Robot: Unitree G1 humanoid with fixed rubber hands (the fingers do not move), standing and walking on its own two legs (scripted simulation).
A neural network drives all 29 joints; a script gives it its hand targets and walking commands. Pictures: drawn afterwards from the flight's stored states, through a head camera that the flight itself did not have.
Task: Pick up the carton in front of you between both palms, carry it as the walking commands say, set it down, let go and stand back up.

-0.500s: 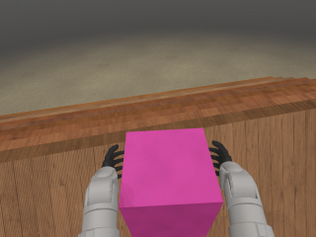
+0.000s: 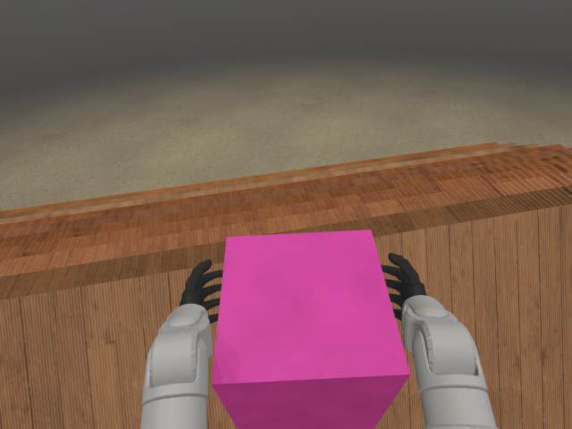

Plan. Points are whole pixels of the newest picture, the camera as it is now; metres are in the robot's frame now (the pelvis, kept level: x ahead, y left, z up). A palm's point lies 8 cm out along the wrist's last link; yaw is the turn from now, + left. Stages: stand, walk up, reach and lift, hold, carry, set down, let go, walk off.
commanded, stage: carry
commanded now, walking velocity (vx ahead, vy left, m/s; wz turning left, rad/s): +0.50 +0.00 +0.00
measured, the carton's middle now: (303, 336) +0.28 +0.00 +0.00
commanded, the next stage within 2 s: none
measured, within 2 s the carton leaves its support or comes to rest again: neither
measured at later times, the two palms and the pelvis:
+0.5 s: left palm (203, 211) +0.47 +0.17 +0.10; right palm (371, 198) +0.49 -0.13 +0.09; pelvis +0.22 +0.00 +0.01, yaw +2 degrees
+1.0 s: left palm (213, 132) +0.80 +0.19 +0.09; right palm (334, 127) +0.78 -0.11 +0.09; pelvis +0.53 +0.05 +0.01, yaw -2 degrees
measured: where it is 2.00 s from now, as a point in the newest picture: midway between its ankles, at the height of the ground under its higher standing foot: (293, 253)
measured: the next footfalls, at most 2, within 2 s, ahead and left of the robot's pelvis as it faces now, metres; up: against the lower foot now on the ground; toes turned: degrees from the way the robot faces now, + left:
right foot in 0.30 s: +0.14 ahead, -0.09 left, +0.00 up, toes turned -7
left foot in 0.64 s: +0.49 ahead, +0.11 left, +0.00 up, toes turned +11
